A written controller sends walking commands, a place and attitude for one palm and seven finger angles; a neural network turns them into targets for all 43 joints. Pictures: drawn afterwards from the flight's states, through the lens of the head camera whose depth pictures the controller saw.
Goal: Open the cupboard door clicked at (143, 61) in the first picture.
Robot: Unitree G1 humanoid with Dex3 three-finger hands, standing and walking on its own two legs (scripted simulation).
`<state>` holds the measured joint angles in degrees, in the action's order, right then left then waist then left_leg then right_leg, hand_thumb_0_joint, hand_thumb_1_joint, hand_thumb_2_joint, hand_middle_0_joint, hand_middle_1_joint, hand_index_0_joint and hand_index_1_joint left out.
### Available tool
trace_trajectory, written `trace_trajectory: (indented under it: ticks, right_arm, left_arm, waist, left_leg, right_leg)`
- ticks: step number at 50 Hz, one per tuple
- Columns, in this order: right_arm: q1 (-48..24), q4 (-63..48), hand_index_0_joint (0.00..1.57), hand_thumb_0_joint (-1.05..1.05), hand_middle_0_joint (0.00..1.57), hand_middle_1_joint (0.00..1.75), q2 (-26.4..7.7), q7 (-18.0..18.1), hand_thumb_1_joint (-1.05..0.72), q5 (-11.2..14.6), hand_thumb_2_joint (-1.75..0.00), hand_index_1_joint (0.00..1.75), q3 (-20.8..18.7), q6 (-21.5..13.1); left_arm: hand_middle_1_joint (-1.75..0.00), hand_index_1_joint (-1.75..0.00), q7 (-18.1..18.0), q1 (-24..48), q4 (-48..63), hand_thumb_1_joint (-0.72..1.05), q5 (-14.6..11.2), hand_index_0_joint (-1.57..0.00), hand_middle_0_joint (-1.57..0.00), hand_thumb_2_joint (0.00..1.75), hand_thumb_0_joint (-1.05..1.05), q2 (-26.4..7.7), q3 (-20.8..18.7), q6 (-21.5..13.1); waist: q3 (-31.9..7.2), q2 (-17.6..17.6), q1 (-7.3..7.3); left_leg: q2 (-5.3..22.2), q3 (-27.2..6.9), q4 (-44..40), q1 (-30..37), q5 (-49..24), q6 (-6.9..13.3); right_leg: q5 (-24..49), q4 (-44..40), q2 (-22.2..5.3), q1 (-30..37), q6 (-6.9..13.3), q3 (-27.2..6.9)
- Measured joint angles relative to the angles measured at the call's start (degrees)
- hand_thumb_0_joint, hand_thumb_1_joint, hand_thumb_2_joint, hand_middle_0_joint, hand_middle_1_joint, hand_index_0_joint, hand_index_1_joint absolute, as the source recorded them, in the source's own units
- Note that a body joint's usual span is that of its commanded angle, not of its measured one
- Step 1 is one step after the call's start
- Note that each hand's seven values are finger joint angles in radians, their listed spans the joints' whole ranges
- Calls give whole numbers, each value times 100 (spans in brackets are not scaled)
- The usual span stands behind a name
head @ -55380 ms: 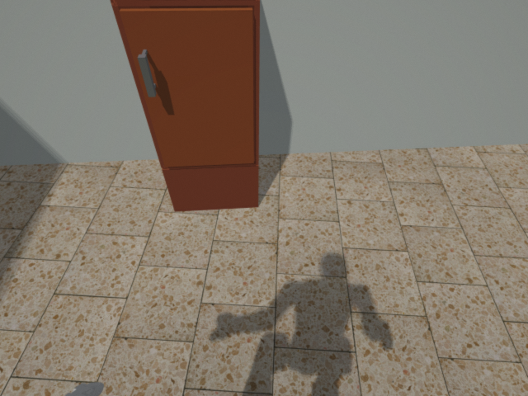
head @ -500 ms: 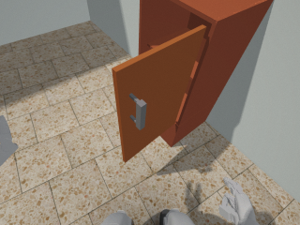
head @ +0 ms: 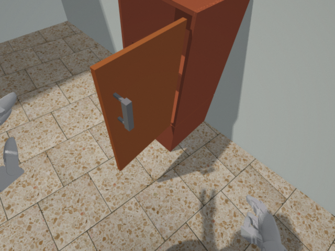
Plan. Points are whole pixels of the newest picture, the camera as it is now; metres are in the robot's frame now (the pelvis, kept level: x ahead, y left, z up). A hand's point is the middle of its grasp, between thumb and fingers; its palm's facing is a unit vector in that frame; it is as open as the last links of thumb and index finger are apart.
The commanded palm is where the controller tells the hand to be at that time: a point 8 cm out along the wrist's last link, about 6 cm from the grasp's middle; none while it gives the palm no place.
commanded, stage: stop stepping back and stand still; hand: left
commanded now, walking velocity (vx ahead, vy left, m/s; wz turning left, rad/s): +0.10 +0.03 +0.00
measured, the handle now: (123, 112) +0.50 +0.16 -0.03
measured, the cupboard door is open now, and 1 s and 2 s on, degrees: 93 93 93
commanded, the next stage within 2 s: let the arm hang, fingers relaxed in 1.04 s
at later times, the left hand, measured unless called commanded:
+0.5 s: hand out of the picture +0.10 +0.24 +0.16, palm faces +0.48 -0.76 -0.43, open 7.5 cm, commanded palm +0.03 +0.28 +0.18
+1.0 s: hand out of the picture +0.08 +0.27 +0.16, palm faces +0.44 -0.77 -0.47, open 7.5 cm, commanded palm +0.02 +0.31 +0.18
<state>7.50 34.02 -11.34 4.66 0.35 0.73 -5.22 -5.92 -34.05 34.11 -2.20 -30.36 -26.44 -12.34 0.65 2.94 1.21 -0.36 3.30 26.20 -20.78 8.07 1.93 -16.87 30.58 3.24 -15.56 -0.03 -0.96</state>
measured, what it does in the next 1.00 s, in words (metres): walks backwards: left foot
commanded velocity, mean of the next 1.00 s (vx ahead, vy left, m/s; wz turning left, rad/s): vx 0.09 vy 0.02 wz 0.00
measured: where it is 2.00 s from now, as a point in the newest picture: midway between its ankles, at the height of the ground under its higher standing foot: outside the picture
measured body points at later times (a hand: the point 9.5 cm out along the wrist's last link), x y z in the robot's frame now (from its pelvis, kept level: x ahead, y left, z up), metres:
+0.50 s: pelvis -0.09 -0.02 -0.01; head -0.10 -0.02 +0.44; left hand +0.07 +0.28 +0.18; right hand +0.05 -0.27 -0.10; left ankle -0.10 +0.11 -0.74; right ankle -0.06 -0.11 -0.74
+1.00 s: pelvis -0.11 +0.00 +0.00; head -0.10 +0.01 +0.45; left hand +0.06 +0.31 +0.18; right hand +0.06 -0.22 -0.08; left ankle -0.10 +0.11 -0.74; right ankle -0.06 -0.11 -0.74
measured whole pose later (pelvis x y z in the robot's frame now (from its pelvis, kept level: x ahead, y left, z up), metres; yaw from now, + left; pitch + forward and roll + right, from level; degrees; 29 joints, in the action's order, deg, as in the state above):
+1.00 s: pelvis -0.11 +0.00 +0.00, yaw +1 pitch -1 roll +0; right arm 13.1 35.7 -11.2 4.0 -0.5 1.2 -8.5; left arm -7.9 -30.4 25.2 -0.7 -22.3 -23.0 -12.1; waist 0.9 0.6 -0.3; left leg 0.6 4.6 27.5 -12.7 14.1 1.1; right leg -10.2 26.7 -0.7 -15.8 0.5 2.6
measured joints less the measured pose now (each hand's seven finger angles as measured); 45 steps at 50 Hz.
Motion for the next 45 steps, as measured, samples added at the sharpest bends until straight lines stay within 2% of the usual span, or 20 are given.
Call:
trace_trajectory:
  ticks: [2,5,8,10,12,14,16,17,19,22,23,24,27,31,39,45]
  right_arm:
    - [25,11,20,1,20,30,-30,-50,-91,-45,-90,30,-111,-74]
    - [147,-37,20,1,20,30,-95,-116,-91,-58,-90,29,-169,-239]
    - [350,-63,20,1,20,30,-105,-91,-91,-66,-90,29,-137,-319]
    - [489,-65,20,1,20,30,-92,-44,-91,-73,-90,29,-95,-305]
    - [535,23,20,1,20,30,-107,-21,-90,-104,-90,30,-93,-232]
    - [594,225,20,1,20,30,-111,-15,-90,-114,-90,30,-99,-164]
    - [706,407,20,1,20,30,-92,-12,-90,-100,-90,30,-89,-123]
    - [774,464,20,1,20,30,-85,-3,-90,-90,-90,30,-81,-117]
    - [892,535,20,1,20,30,-82,26,-90,-82,-90,30,-67,-145]
    - [999,519,20,1,20,30,-134,50,-90,-98,-90,30,-60,-226]
    - [1012,473,20,1,20,30,-174,58,-90,-103,-90,30,-71,-257]
    - [974,462,20,1,20,30,-175,66,-90,-104,-90,30,-89,-273]
    - [859,414,20,1,20,30,-108,48,-91,-84,-90,30,-69,-272]
    - [820,316,20,1,20,30,-47,18,-91,-78,-90,30,-25,-342]
    - [661,314,20,1,20,30,-15,-63,-90,-83,-90,30,38,-359]
    - [595,216,20,1,20,30,25,-68,-90,-83,-90,30,56,-347]
  left_arm:
    - [-30,-30,3,-1,-87,88,-34,-21,-22,90,2,-60,-36,-9]
    - [-30,-30,-83,-201,-86,88,-54,-21,-21,90,2,38,-6,136]
    - [-30,-30,-157,-452,-29,88,-71,-21,-21,90,2,88,23,284]
    - [-30,-30,-208,-530,-83,88,-55,-21,-21,90,2,92,8,301]
    - [-30,-30,-225,-416,-230,88,-12,-21,-21,90,2,211,50,283]
    - [-30,-30,-231,-252,-362,88,16,-21,-22,90,2,380,131,269]
    - [-30,-30,-247,-54,-547,88,59,-21,-21,90,2,587,219,216]
    - [-30,-30,-260,68,-650,88,82,-21,-21,90,2,687,271,202]
    - [-30,-30,-286,306,-834,88,137,-21,-21,90,2,849,374,181]
    - [-30,-30,-312,450,-919,88,183,-21,-21,90,2,968,477,171]
    - [-30,-30,-311,445,-886,88,184,-21,-21,90,2,970,492,156]
    - [-30,-30,-306,448,-864,88,183,-21,-21,90,2,940,483,133]
    - [-30,-30,-274,271,-831,88,154,-21,-21,90,2,778,345,65]
    - [-30,-30,-257,195,-896,88,153,-21,-21,90,2,652,221,3]
    - [-30,-30,-214,426,-1029,88,139,-21,-21,90,2,868,339,24]
    - [-30,-30,-188,380,-951,88,152,-21,-21,90,2,855,379,31]
  waist:
    - [67,69,7]
    - [150,3,56]
    - [117,-19,58]
    - [54,-2,41]
    - [56,-111,-3]
    - [-22,-156,-133]
    - [-164,-127,-217]
    - [-232,-113,-226]
    - [-338,-95,-208]
    - [-437,-154,-117]
    - [-442,-239,-74]
    - [-389,-254,-35]
    - [-280,-175,-41]
    - [-268,-212,-60]
    - [-151,-253,-137]
    - [-50,-218,-143]
  left_leg:
    - [-38,25,-262,109,52,88]
    - [-6,-6,-500,227,-189,77]
    - [-3,-31,-550,243,-334,26]
    - [-44,-47,-425,157,-321,-20]
    - [-16,-145,72,-71,226,-121]
    - [-34,-274,1055,-338,797,-216]
    - [-26,-263,1807,-433,980,-239]
    - [1,-229,1917,-380,1024,-232]
    - [71,-155,1702,-119,1140,-173]
    - [170,-108,694,516,1208,-49]
    - [225,-153,347,709,1163,-22]
    - [226,-168,216,745,830,-91]
    - [176,-37,284,811,727,-241]
    - [178,34,364,799,808,-223]
    - [155,96,356,790,765,-148]
    - [119,134,203,824,661,-106]
  right_leg:
    - [-610,592,-8,-254,-22,-18]
    - [-743,895,-25,-366,-59,114]
    - [-724,602,-117,-217,-92,243]
    - [-609,-10,-214,93,-44,321]
    - [82,-312,-178,171,182,419]
    - [324,-315,-147,123,337,422]
    - [363,-371,-168,111,373,397]
    - [381,-405,-190,113,369,409]
    - [406,-423,-246,97,359,465]
    - [361,-273,-290,-11,328,573]
    - [324,-180,-263,-68,312,631]
    - [287,-79,-284,-102,292,660]
    - [279,32,-344,-92,246,530]
    - [314,47,-340,-101,212,458]
    - [455,-90,-356,-69,132,395]
    - [585,-264,-382,-33,80,356]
